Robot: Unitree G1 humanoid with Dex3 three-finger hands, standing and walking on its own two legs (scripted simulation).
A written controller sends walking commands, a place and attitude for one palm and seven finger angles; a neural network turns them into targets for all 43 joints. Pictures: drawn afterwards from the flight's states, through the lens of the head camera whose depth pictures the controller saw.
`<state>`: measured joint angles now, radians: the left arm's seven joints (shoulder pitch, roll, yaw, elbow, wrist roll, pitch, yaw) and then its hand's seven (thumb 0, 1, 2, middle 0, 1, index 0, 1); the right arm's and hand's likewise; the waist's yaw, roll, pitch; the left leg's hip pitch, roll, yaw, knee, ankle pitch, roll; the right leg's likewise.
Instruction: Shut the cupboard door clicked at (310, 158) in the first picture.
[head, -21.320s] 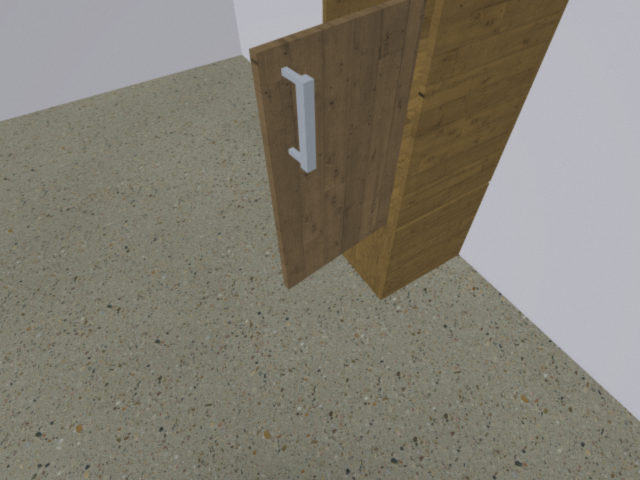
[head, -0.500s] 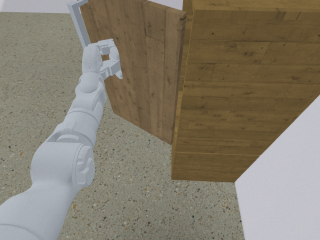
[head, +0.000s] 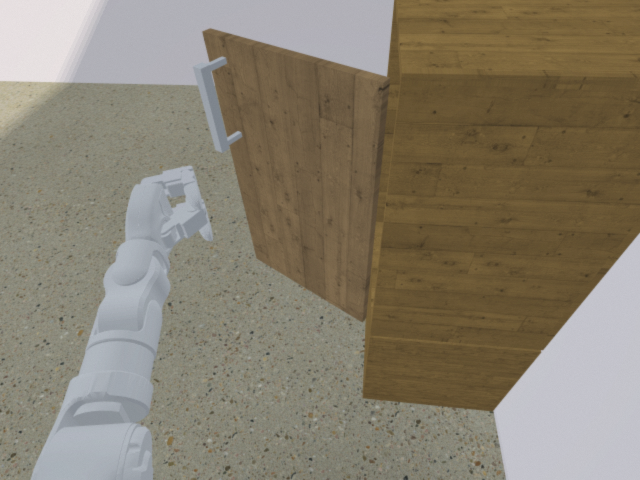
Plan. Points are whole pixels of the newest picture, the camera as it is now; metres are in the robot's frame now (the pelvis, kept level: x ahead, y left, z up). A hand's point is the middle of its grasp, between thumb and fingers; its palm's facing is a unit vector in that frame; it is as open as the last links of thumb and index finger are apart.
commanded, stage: draw the hand back to the body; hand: left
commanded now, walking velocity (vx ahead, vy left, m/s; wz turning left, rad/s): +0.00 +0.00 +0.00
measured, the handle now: (220, 106) +0.70 +0.20 +0.14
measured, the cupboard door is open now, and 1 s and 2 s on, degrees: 60 60 60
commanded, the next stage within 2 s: step back with the hand held close in 1.10 s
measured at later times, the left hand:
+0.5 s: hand (86, 311) +0.25 +0.24 +0.16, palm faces +0.38 -0.88 -0.30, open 4.4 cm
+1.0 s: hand (10, 377) +0.18 +0.27 +0.16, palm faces +0.52 -0.76 -0.39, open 7.3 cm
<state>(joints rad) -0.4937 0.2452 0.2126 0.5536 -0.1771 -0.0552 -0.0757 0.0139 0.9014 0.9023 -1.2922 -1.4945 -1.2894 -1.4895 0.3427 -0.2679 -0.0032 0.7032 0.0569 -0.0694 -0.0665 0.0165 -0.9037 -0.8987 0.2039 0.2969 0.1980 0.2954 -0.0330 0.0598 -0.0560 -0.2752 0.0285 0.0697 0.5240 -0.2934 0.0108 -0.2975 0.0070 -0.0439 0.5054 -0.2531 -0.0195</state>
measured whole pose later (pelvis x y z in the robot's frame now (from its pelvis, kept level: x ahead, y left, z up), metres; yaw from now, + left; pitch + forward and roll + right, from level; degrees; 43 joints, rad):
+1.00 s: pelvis +0.01 +0.00 +0.01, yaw +2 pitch -5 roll +0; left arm 0.44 0.31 0.33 -0.32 -0.05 -0.09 0.13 0.01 0.89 0.90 -0.23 -0.33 -0.22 -0.32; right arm 0.19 -0.23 0.00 0.66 0.00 -0.10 -0.09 0.02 -0.90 -0.90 0.20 0.30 0.20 0.30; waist 0.07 0.08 0.01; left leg -0.06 0.01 0.04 0.39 -0.25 0.01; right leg -0.08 -0.01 -0.08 0.39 -0.23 -0.01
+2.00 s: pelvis -0.08 +0.02 -0.02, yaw +4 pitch +0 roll -2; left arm 0.49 0.40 0.45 -0.47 0.00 -0.22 0.16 0.01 0.89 0.90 -0.21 -0.31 -0.21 -0.30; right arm 0.27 -0.22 0.01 0.57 0.00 -0.06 -0.10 0.02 -0.90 -0.90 0.21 0.30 0.20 0.30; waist 0.00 0.01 -0.01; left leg -0.43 -0.01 0.02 0.67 -0.24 0.06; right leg -0.36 0.02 0.01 0.63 -0.27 0.01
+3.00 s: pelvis -0.25 +0.05 +0.01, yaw -3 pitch +2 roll -5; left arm 0.56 0.45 0.41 -0.56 -0.07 -0.20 0.15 0.01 0.89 0.90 -0.21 -0.30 -0.21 -0.30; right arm 0.20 -0.17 0.00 0.62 -0.02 -0.12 -0.07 0.02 -0.90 -0.90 0.21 0.30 0.20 0.30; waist -0.01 0.00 0.00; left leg -0.42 0.05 0.03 0.36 0.02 0.05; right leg -0.31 0.10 0.00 0.77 -0.51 0.00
